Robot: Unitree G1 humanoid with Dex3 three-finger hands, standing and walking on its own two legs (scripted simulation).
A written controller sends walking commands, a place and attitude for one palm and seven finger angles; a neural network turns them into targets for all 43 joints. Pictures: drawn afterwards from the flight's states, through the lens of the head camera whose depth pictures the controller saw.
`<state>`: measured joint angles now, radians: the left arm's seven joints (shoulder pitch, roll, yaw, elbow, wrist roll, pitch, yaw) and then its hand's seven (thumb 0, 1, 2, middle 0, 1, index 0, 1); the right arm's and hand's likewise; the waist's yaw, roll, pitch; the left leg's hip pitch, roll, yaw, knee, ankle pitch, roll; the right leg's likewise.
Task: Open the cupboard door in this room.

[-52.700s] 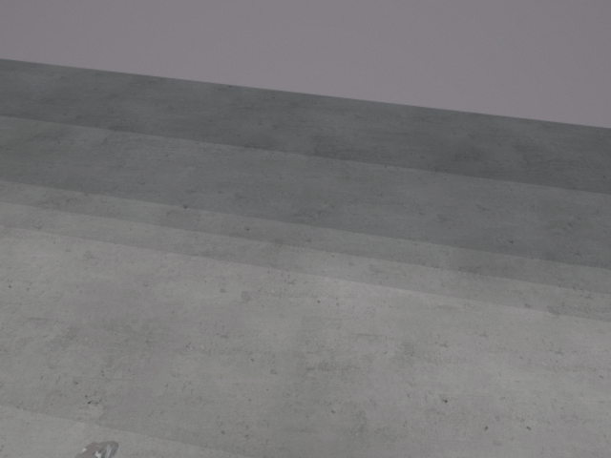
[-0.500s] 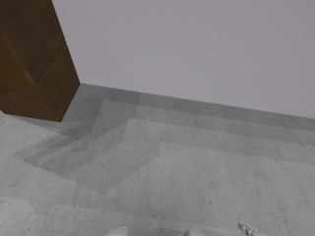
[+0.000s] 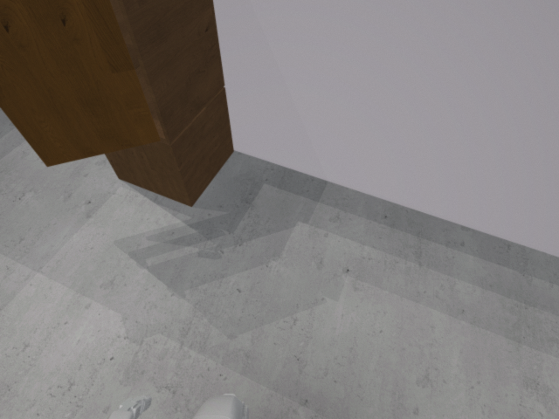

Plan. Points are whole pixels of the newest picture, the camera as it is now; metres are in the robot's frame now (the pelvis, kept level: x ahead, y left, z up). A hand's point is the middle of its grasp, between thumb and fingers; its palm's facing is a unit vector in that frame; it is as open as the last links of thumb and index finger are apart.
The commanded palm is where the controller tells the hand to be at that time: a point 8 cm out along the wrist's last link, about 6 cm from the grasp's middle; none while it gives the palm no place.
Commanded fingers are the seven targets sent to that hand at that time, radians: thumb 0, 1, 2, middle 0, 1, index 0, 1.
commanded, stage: turn to face it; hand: left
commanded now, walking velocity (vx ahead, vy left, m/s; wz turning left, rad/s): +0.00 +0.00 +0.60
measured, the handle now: out of the picture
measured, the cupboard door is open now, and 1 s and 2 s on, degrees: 44 44 44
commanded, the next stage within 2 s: take the last steps up to it in 0.58 s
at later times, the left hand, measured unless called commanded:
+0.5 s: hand out of the picture +0.06 +0.23 -0.16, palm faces +0.28 -0.92 -0.29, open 7.4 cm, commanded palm none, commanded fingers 0.00 0.90 0.90 -0.20 -0.30 -0.20 -0.30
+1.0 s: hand out of the picture +0.01 +0.23 -0.16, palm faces +0.44 -0.87 -0.20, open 7.4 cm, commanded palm none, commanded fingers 0.00 0.90 0.90 -0.20 -0.30 -0.20 -0.30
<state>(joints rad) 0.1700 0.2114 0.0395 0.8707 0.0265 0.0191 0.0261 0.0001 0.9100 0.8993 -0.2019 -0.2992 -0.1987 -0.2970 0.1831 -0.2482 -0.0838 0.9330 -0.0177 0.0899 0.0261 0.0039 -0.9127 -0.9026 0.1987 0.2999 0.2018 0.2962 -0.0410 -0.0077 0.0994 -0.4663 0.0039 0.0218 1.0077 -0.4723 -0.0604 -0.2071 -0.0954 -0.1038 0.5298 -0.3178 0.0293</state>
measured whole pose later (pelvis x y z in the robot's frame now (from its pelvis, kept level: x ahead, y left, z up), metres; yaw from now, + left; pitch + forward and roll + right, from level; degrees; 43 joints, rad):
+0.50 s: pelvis +0.02 +0.00 -0.01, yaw +15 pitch +1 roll +0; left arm 0.17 0.26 0.06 0.88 0.02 0.02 0.02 0.00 0.91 0.90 -0.20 -0.30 -0.20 -0.30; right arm 0.18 -0.21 -0.05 0.92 -0.02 0.06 0.00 0.00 -0.91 -0.90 0.20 0.30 0.21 0.30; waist 0.00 -0.01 0.07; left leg -0.33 -0.04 -0.09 0.61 -0.30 -0.01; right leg -0.28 -0.04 -0.02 0.56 -0.29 0.03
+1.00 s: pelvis +0.05 +0.03 +0.01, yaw +25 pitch +0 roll +0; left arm 0.21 0.22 0.06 1.00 0.03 0.03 -0.02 0.01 0.91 0.90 -0.20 -0.30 -0.20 -0.30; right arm 0.27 -0.17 -0.02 1.00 -0.03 -0.01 -0.01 0.00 -0.91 -0.90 0.20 0.30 0.20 0.30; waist 0.01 -0.02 0.06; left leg -0.18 -0.02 0.01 0.45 -0.26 0.05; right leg -0.44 -0.08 -0.08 0.93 -0.42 0.03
